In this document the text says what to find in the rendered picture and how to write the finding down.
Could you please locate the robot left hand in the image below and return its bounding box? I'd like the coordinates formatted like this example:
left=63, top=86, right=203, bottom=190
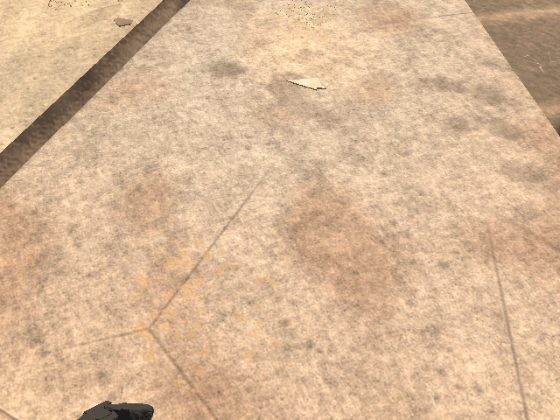
left=77, top=401, right=154, bottom=420

